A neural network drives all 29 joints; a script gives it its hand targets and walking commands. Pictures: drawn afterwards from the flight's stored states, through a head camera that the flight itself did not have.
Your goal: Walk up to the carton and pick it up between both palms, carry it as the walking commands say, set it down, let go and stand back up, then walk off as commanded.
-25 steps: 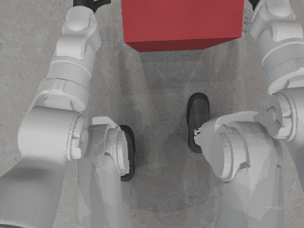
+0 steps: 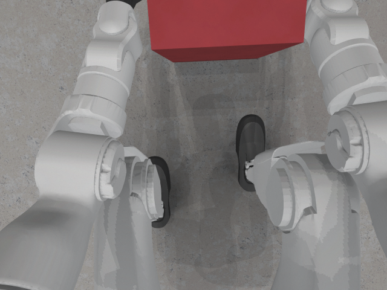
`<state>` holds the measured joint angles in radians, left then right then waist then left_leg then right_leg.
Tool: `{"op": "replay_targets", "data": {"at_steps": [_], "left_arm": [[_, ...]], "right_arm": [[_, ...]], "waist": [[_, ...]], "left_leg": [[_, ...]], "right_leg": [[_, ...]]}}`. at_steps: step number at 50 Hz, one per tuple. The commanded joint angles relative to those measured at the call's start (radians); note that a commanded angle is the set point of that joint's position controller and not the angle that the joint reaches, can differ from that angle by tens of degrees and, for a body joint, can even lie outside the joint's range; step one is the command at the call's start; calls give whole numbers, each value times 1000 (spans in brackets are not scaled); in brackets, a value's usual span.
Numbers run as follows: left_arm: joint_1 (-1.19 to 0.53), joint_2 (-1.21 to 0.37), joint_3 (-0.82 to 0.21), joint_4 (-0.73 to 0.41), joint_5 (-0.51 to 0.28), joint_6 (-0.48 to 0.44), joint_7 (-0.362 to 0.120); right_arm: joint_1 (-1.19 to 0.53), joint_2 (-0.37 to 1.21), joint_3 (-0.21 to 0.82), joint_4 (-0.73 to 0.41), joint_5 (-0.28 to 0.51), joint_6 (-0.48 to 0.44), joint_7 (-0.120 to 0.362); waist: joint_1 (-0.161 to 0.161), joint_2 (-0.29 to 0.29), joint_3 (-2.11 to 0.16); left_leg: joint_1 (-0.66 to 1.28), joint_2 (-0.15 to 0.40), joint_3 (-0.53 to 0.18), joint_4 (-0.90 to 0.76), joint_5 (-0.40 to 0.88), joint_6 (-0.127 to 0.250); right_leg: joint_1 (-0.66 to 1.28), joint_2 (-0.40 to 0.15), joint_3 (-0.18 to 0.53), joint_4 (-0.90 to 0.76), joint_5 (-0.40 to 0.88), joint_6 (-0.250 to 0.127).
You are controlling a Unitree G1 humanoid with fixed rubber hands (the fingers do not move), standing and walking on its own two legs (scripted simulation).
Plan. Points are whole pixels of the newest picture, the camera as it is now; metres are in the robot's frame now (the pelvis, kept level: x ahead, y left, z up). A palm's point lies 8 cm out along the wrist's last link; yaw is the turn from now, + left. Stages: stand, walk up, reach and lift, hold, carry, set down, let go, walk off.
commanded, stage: reach and lift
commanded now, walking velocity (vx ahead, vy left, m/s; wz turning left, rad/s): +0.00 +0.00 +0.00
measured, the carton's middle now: (218, 9) +0.53 -0.09 -0.25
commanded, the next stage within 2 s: none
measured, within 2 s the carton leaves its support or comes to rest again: leaves its support in 0.42 s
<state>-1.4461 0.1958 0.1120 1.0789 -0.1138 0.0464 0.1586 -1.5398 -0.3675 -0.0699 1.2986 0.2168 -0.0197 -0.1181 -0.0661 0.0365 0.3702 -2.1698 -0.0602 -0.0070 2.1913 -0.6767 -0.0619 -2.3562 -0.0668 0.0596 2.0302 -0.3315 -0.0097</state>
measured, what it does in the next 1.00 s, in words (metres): stands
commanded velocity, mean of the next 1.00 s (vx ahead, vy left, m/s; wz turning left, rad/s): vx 0.00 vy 0.00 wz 0.00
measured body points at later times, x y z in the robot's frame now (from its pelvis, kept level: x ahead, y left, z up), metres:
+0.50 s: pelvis +0.01 +0.00 -0.01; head +0.37 -0.04 +0.24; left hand +0.56 +0.07 -0.18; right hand +0.55 -0.23 -0.18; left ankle +0.09 +0.13 -0.35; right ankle +0.17 -0.14 -0.35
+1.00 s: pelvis +0.01 +0.00 +0.02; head +0.35 -0.05 +0.31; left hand +0.57 +0.07 -0.11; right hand +0.54 -0.23 -0.11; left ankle +0.09 +0.13 -0.35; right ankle +0.17 -0.14 -0.35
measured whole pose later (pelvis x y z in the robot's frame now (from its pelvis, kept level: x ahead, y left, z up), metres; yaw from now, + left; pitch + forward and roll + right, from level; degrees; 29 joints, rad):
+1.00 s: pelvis +0.01 +0.00 +0.02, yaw +2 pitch +43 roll +3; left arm -1.29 0.04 0.41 0.79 0.12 0.27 0.12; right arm -1.33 -0.22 -0.35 0.87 -0.13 0.29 -0.05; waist -0.08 0.08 0.12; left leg -2.20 -0.10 -0.01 2.11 -0.66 -0.05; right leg -2.36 -0.05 0.09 1.97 -0.36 0.03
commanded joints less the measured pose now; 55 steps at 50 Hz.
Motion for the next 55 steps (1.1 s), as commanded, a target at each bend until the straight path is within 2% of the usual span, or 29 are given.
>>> {"op": "replay_targets", "data": {"at_steps": [1,3,5,11,18,25,31,38,46,55], "left_arm": [[-383,-383,-98,-136,24,-5,-119],[-442,-547,-107,-144,46,11,-169],[-459,-638,-89,-147,76,30,-209],[-470,-756,-76,-198,106,70,-271],[-490,-845,-127,-265,91,95,-293],[-533,-935,-192,-348,55,107,-292],[-551,-978,-224,-395,55,128,-279],[-556,-1009,-204,-389,76,151,-274],[-514,-1052,-148,-340,114,191,-300],[-469,-1084,-118,-328,143,222,-321]], "right_arm": [[-384,424,73,-128,-30,7,107],[-431,595,91,-144,-50,27,153],[-434,694,87,-161,-74,49,191],[-401,836,83,-215,-87,102,259],[-351,908,66,-242,-102,141,299],[-328,979,75,-317,-113,168,331],[-316,1027,81,-377,-131,209,361],[-328,1073,90,-428,-162,247,373],[-338,1113,93,-474,-216,286,364],[-332,1145,101,-531,-258,315,353]], "waist": [[11,-40,-1165],[7,-30,-1154],[3,-25,-1138],[3,-15,-1141],[-33,18,-1166],[-74,39,-1298],[-83,45,-1372],[-75,15,-1412],[-71,-25,-1424],[-70,-51,-1474]], "left_leg": [[200,-82,72,-252,187,21],[188,-95,77,-247,177,25],[167,-105,84,-241,165,29],[117,-110,107,-227,170,36],[143,-111,109,-228,191,33],[221,-124,102,-231,269,28],[289,-134,94,-257,283,28],[277,-144,101,-287,241,33],[214,-149,112,-328,179,39],[203,-153,117,-365,183,37]], "right_leg": [[910,93,-75,-25,174,24],[894,99,-82,-17,168,22],[882,104,-86,-12,164,20],[894,114,-90,1,192,14],[881,118,-111,6,203,4],[905,121,-134,10,272,3],[870,124,-163,-10,258,12],[883,129,-171,-52,213,25],[937,142,-162,-107,166,34],[997,155,-152,-153,172,39]]}}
